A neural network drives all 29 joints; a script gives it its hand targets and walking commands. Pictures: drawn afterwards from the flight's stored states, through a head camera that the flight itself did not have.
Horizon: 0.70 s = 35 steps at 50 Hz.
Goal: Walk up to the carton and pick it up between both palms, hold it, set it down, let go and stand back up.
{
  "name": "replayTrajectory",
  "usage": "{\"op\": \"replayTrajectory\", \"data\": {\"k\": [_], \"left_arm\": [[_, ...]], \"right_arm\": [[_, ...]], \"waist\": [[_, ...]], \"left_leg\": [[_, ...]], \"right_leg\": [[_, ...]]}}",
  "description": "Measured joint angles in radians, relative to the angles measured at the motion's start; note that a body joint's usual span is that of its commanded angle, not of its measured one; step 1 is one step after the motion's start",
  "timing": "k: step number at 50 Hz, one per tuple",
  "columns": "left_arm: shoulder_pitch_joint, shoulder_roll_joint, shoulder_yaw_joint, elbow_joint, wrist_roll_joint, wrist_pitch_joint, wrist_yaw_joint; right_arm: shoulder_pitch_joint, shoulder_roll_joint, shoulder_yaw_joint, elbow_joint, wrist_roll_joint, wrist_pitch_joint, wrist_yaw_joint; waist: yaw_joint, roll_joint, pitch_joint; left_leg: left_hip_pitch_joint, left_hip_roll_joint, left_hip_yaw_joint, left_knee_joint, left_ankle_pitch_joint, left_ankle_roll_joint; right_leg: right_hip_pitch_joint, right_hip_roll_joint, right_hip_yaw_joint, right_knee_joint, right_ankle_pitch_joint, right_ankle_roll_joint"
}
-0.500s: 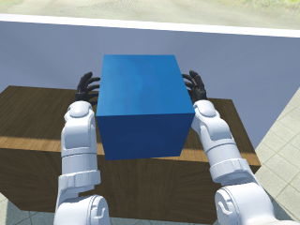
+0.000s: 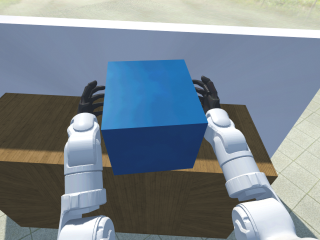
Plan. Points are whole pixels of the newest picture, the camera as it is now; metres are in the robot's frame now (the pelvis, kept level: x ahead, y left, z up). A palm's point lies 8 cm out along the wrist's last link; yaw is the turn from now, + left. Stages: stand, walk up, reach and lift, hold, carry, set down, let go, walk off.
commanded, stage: hold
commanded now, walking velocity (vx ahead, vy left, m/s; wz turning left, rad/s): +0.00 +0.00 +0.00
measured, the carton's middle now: (150, 115) +0.38 +0.01 +0.15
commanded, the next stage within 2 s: none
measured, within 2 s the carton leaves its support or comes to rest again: neither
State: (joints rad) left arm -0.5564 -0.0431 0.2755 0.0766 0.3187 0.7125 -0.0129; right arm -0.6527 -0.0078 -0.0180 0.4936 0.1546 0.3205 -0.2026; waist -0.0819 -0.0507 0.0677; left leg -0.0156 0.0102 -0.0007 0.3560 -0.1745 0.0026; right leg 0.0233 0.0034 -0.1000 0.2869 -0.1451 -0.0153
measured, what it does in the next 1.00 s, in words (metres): stands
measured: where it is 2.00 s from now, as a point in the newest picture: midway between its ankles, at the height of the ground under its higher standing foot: outside the picture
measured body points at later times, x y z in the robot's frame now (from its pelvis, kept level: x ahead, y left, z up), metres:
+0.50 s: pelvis +0.00 +0.00 +0.00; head -0.04 +0.02 +0.45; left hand +0.37 +0.15 +0.18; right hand +0.37 -0.14 +0.18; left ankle +0.03 +0.11 -0.75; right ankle +0.02 -0.11 -0.75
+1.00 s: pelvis +0.00 +0.00 +0.00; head -0.04 +0.02 +0.45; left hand +0.37 +0.15 +0.18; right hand +0.37 -0.14 +0.18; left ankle +0.03 +0.11 -0.75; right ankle +0.02 -0.11 -0.75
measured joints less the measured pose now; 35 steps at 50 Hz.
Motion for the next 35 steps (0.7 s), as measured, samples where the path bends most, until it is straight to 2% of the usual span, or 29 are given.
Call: {"op": "replayTrajectory", "data": {"k": [8,35], "left_arm": [[0.034,-0.009,-0.013,-0.032,-0.008,-0.003,0.004],[0.033,-0.010,-0.008,-0.045,-0.001,0.005,-0.005]], "right_arm": [[0.039,-0.002,0.012,-0.049,0.000,0.009,-0.003],[0.039,-0.002,0.017,-0.056,-0.002,0.008,-0.006]], "waist": [[-0.005,0.010,-0.001],[-0.003,0.006,0.009]], "left_leg": [[-0.001,-0.001,0.002,-0.001,-0.002,0.001],[0.014,0.000,0.005,-0.008,-0.001,0.000]], "right_leg": [[-0.002,-0.002,0.002,0.000,-0.002,0.002],[0.010,0.000,0.005,-0.002,-0.003,0.001]]}}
